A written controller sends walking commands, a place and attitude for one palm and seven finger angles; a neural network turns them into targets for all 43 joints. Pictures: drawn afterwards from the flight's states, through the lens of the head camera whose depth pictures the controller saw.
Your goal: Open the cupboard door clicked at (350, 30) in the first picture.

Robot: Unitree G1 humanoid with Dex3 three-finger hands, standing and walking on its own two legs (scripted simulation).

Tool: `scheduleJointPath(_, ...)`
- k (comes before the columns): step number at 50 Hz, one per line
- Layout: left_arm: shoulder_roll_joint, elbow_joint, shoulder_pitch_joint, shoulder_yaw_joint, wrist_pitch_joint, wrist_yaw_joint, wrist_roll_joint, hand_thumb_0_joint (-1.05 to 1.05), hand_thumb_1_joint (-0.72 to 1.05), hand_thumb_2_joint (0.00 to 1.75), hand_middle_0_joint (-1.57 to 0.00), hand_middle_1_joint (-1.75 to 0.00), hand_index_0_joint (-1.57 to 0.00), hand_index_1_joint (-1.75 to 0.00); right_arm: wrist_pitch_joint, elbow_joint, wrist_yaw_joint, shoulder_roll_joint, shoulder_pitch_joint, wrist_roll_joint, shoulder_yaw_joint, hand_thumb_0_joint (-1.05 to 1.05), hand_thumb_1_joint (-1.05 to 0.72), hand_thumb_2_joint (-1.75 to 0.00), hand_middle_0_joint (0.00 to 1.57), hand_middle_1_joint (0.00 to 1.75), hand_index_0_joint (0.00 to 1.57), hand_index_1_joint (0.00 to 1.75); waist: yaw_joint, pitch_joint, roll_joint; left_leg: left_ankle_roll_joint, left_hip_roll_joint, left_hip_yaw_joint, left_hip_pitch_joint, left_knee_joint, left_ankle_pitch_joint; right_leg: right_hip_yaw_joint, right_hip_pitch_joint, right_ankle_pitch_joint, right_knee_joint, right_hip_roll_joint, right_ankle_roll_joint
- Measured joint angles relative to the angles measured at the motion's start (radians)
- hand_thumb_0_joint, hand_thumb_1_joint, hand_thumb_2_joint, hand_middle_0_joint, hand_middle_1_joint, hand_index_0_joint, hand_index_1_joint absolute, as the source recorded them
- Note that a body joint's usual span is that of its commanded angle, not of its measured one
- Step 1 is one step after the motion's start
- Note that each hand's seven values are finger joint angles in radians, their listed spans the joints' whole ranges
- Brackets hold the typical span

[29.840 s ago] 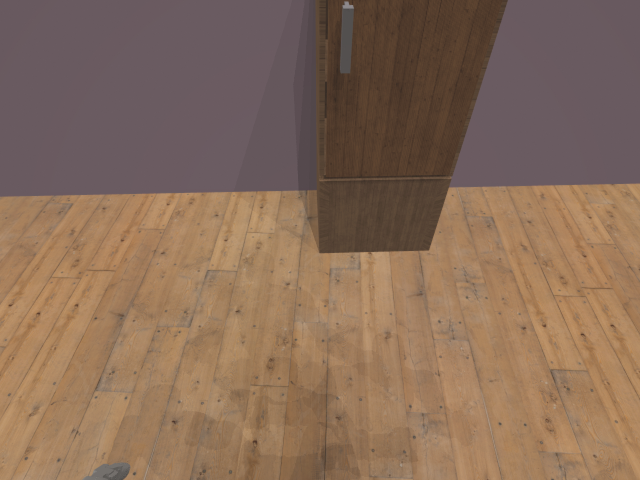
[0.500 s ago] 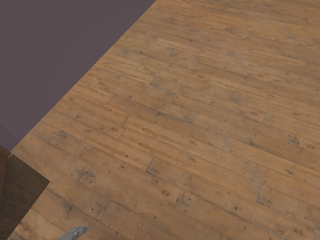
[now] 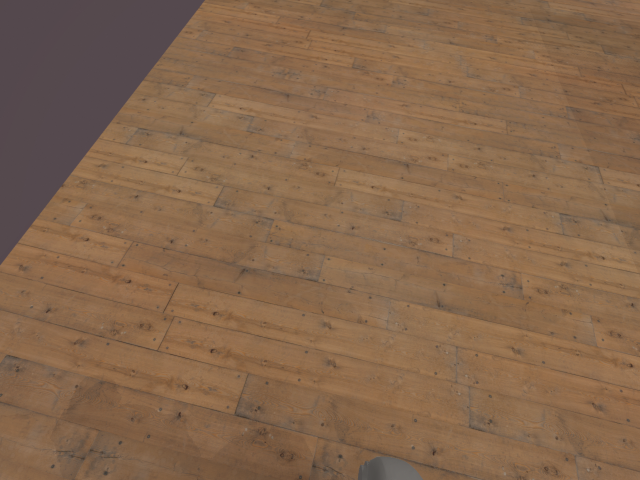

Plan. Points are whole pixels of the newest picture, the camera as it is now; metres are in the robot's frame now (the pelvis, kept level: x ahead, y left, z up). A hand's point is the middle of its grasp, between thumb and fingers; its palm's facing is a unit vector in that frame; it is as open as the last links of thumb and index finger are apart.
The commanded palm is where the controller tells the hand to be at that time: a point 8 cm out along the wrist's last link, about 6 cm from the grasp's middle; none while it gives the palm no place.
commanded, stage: walk to a spot facing it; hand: left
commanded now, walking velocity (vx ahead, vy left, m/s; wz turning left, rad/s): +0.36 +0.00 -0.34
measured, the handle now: out of the picture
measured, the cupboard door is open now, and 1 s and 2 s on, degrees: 40 40 40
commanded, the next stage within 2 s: turn to face it in 0.64 s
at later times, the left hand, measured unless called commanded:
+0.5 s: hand (255, 348) +0.33 +0.13 -0.17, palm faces -0.09 -0.98 -0.20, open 7.1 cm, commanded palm none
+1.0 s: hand (310, 230) +0.59 +0.06 -0.17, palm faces -0.07 -0.98 -0.21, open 7.3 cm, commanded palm none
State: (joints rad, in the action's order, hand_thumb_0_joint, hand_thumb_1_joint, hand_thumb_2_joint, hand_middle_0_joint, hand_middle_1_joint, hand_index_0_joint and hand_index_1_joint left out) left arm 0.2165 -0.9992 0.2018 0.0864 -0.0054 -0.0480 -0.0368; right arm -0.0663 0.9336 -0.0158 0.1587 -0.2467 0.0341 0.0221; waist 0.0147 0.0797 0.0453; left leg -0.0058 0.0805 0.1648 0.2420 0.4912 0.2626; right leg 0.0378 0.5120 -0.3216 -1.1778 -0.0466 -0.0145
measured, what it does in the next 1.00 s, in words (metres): walks ahead: right foot, then left foot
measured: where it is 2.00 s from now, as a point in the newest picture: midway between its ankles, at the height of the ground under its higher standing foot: (371, 333)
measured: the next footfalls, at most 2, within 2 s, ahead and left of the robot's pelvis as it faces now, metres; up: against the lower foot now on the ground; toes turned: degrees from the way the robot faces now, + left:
right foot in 0.22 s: +0.21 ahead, -0.16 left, +0.00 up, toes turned -13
left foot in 0.56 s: +0.44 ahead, +0.06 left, +0.00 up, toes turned +2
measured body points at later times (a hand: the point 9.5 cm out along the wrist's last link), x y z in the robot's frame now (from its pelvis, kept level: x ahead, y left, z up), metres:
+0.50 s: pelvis +0.26 -0.06 +0.00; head +0.30 -0.05 +0.45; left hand +0.33 +0.18 -0.16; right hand +0.26 -0.30 -0.15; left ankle +0.35 +0.07 -0.71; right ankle +0.17 -0.15 -0.74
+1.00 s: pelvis +0.49 -0.11 -0.01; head +0.53 -0.13 +0.44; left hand +0.59 +0.11 -0.15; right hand +0.42 -0.33 -0.17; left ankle +0.42 +0.02 -0.68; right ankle +0.49 -0.23 -0.74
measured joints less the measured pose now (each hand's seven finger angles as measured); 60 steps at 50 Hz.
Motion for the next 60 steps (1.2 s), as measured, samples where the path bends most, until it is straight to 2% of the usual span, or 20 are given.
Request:
scheduleJointPath(5, -0.013, 0.052, -0.076, -0.007, 0.006, -0.006, -0.001, 0.01, 0.91, 0.9, -0.2, -0.29, -0.19, -0.3, 0.018, 0.067, 0.008, 0.002, -0.097, 0.002, 0.007, 0.01, -0.91, -0.9, 0.2, 0.3, 0.2, 0.3, -0.027, -0.012, -0.041, -0.022, 0.021, 0.047, -0.118, -0.108, 0.019, 0.036, 0.034, 0.066, 0.316, -0.043, 0.01)
scheduleJointPath(9, -0.008, 0.063, -0.129, -0.011, 0.016, -0.004, -0.003, 0.01, 0.91, 0.9, -0.2, -0.29, -0.19, -0.3, 0.033, 0.106, 0.015, 0.012, -0.167, 0.005, 0.013, 0.01, -0.91, -0.9, 0.2, 0.3, 0.2, 0.3, -0.064, -0.004, -0.059, -0.062, 0.048, 0.083, -0.191, -0.087, 0.098, 0.071, -0.029, 0.082, 0.515, -0.027, -0.007)
scheduleJointPath(11, 0.004, 0.069, -0.143, -0.015, 0.042, -0.002, -0.004, 0.01, 0.91, 0.9, -0.2, -0.29, -0.19, -0.3, 0.041, 0.128, 0.019, 0.011, -0.209, -0.004, 0.011, 0.01, -0.91, -0.9, 0.2, 0.3, 0.2, 0.3, -0.072, -0.006, -0.05, -0.07, 0.071, 0.087, -0.173, 0.05, 0.173, 0.08, -0.097, 0.094, 0.595, -0.014, -0.044)
scheduleJointPath(12, 0.001, 0.068, -0.152, -0.013, 0.057, 0.006, 0.0, 0.01, 0.91, 0.9, -0.2, -0.29, -0.2, -0.3, 0.052, 0.145, 0.021, 0.014, -0.207, -0.012, 0.011, 0.01, -0.91, -0.9, 0.2, 0.3, 0.2, 0.3, -0.07, 0.004, -0.053, -0.061, 0.08, 0.053, -0.122, 0.209, 0.222, 0.08, -0.096, 0.087, 0.555, -0.009, -0.05)
scheduleJointPath(14, -0.013, 0.061, -0.149, -0.017, 0.07, 0.022, 0.012, 0.0, 0.91, 0.9, -0.2, -0.29, -0.2, -0.3, 0.071, 0.17, 0.02, 0.023, -0.179, -0.02, 0.016, 0.01, -0.91, -0.9, 0.2, 0.3, 0.2, 0.3, -0.074, 0.023, -0.062, -0.042, 0.065, -0.038, 0.005, 0.525, 0.244, 0.087, -0.129, 0.038, 0.519, 0.003, -0.042)
scheduleJointPath(16, -0.028, 0.046, -0.122, -0.023, 0.068, 0.036, 0.015, 0.0, 0.91, 0.9, -0.2, -0.29, -0.2, -0.3, 0.077, 0.174, 0.016, 0.027, -0.141, -0.019, 0.022, 0.01, -0.91, -0.9, 0.2, 0.3, 0.2, 0.3, -0.077, 0.023, -0.063, -0.037, 0.058, -0.073, 0.113, 0.661, 0.195, 0.09, -0.191, 0.024, 0.568, 0.016, -0.03)
scheduleJointPath(21, -0.033, -0.006, -0.037, -0.007, 0.071, 0.056, 0.018, -0.02, 0.95, 0.9, -0.2, -0.3, -0.2, -0.3, 0.06, 0.118, 0.023, 0.013, -0.05, -0.015, 0.028, 0.01, -0.91, -0.9, 0.2, 0.3, 0.2, 0.3, -0.07, -0.007, -0.033, -0.044, 0.061, -0.071, 0.246, 0.446, 0.089, 0.085, -0.33, 0.031, 0.726, 0.036, -0.027)
scheduleJointPath(27, -0.012, -0.067, 0.045, -0.017, 0.065, 0.041, 0.015, -0.01, 0.94, 0.9, -0.2, -0.3, -0.2, -0.3, 0.029, 0.072, 0.037, 0.011, 0.042, -0.012, 0.024, 0.01, -0.91, -0.9, 0.2, 0.3, 0.2, 0.3, -0.035, -0.011, -0.027, -0.021, 0.024, -0.035, 0.195, 0.109, -0.033, 0.078, -0.457, -0.071, 0.731, 0.042, 0.004)
scheduleJointPath(30, -0.011, -0.091, 0.086, -0.019, 0.043, 0.037, 0.019, -0.01, 0.93, 0.9, -0.2, -0.3, -0.2, -0.3, 0.001, 0.054, 0.028, 0.011, 0.07, 0.002, 0.023, 0.01, -0.91, -0.9, 0.2, 0.3, 0.2, 0.3, -0.027, -0.016, -0.015, 0.029, 0.018, -0.01, 0.169, 0.145, -0.071, 0.036, -0.351, -0.171, 0.378, 0.027, -0.008)
scheduleJointPath(32, -0.011, -0.104, 0.083, -0.018, 0.027, 0.035, 0.014, 0.0, 0.92, 0.9, -0.2, -0.29, -0.2, -0.3, -0.007, 0.047, 0.02, 0.001, 0.065, 0.003, 0.021, 0.0, -0.91, -0.9, 0.2, 0.3, 0.2, 0.3, -0.027, -0.025, -0.004, 0.032, 0.012, 0.013, 0.137, 0.156, -0.007, 0.007, -0.223, -0.146, 0.096, 0.024, -0.016)
scheduleJointPath(34, -0.016, -0.099, 0.062, -0.016, 0.018, 0.028, 0.008, 0.0, 0.92, 0.9, -0.2, -0.29, -0.2, -0.3, -0.011, 0.053, 0.011, -0.009, 0.043, 0.003, 0.02, 0.0, -0.91, -0.9, 0.2, 0.3, 0.2, 0.3, -0.022, -0.031, -0.004, 0.018, 0.004, 0.024, 0.087, 0.103, 0.002, 0.006, -0.116, -0.074, -0.03, 0.007, -0.01)
scheduleJointPath(36, -0.029, -0.077, 0.039, -0.018, 0.016, 0.021, 0.005, 0.01, 0.92, 0.9, -0.2, -0.29, -0.2, -0.3, -0.011, 0.073, -0.001, -0.009, 0.02, -0.001, 0.025, 0.0, -0.92, -0.9, 0.2, 0.3, 0.2, 0.3, -0.011, -0.033, -0.012, 0.012, -0.001, 0.035, 0.029, 0.029, -0.008, 0.012, -0.046, -0.027, 0.007, -0.018, 0.003)
scheduleJointPath(38, -0.041, -0.055, 0.02, -0.018, 0.017, 0.023, 0.003, 0.01, 0.92, 0.9, -0.2, -0.29, -0.2, -0.3, -0.004, 0.093, 0.001, 0.002, -0.006, -0.001, 0.025, 0.0, -0.93, -0.9, 0.2, 0.3, 0.2, 0.3, -0.006, -0.036, -0.029, 0.007, 0.003, 0.043, -0.025, -0.034, -0.013, 0.028, -0.019, 0.003, 0.156, -0.038, 0.012)
scheduleJointPath(44, -0.029, -0.016, -0.02, -0.029, 0.052, 0.023, 0.001, 0.01, 0.93, 0.9, -0.2, -0.29, -0.2, -0.3, 0.039, 0.15, 0.012, 0.003, -0.095, -0.011, 0.018, 0.0, -0.92, -0.9, 0.2, 0.3, 0.2, 0.3, -0.041, -0.032, -0.043, -0.042, 0.016, 0.014, -0.088, 0.022, 0.096, 0.072, -0.111, 0.14, 0.587, -0.053, 0.026)
scheduleJointPath(47, -0.05, -0.02, -0.049, -0.036, 0.068, 0.037, 0.003, 0.01, 0.92, 0.9, -0.2, -0.29, -0.2, -0.3, 0.076, 0.185, 0.016, 0.012, -0.107, -0.021, 0.02, 0.01, -0.92, -0.9, 0.2, 0.3, 0.2, 0.3, -0.047, -0.023, -0.072, -0.028, 0.012, -0.064, 0.012, 0.298, 0.269, 0.117, -0.134, 0.037, 0.531, -0.057, -0.001)
scheduleJointPath(49, -0.065, -0.015, -0.055, -0.04, 0.069, 0.05, 0.005, 0.0, 0.92, 0.9, -0.2, -0.29, -0.2, -0.3, 0.096, 0.194, 0.014, 0.012, -0.088, -0.026, 0.023, 0.01, -0.92, -0.9, 0.2, 0.3, 0.2, 0.3, -0.047, -0.012, -0.07, -0.029, -0.006, -0.09, 0.101, 0.496, 0.285, 0.146, -0.173, 0.021, 0.548, -0.064, 0.012)
scheduleJointPath(51, -0.068, -0.005, -0.053, -0.028, 0.065, 0.07, 0.01, 0.0, 0.93, 0.9, -0.2, -0.3, -0.2, -0.3, 0.103, 0.185, 0.015, 0.006, -0.067, -0.029, 0.024, 0.01, -0.92, -0.9, 0.2, 0.3, 0.2, 0.3, -0.047, -0.009, -0.055, -0.031, -0.012, -0.087, 0.163, 0.557, 0.271, 0.174, -0.217, 0.021, 0.591, -0.071, 0.017)
scheduleJointPath(55, -0.038, 0.005, -0.046, -0.022, 0.049, 0.074, 0.005, -0.01, 0.94, 0.9, -0.2, -0.3, -0.2, -0.3, 0.102, 0.133, 0.026, -0.002, -0.01, -0.028, 0.023, 0.01, -0.91, -0.9, 0.2, 0.3, 0.2, 0.3, -0.043, -0.005, -0.01, -0.033, -0.016, -0.04, 0.191, 0.375, 0.193, 0.222, -0.278, -0.005, 0.625, -0.096, 0.028)
scheduleJointPath(58, -0.025, 0.009, -0.029, -0.024, 0.034, 0.068, 0.011, -0.01, 0.93, 0.9, -0.2, -0.3, -0.2, -0.3, 0.092, 0.083, 0.036, 0.014, 0.033, -0.023, 0.024, 0.01, -0.91, -0.9, 0.2, 0.3, 0.2, 0.3, -0.041, 0.003, 0.0, -0.022, -0.027, -0.009, 0.147, 0.16, 0.019, 0.251, -0.296, -0.068, 0.56, -0.115, 0.051)
scheduleJointPath(60, -0.016, 0.011, -0.015, -0.023, 0.011, 0.065, 0.019, -0.01, 0.93, 0.9, -0.2, -0.3, -0.2, -0.3, 0.08, 0.051, 0.035, 0.028, 0.059, -0.015, 0.03, 0.01, -0.91, -0.9, 0.2, 0.3, 0.2, 0.3, -0.043, -0.004, -0.002, 0.036, -0.029, -0.016, 0.158, 0.179, -0.028, 0.204, -0.233, -0.173, 0.388, -0.119, 0.073)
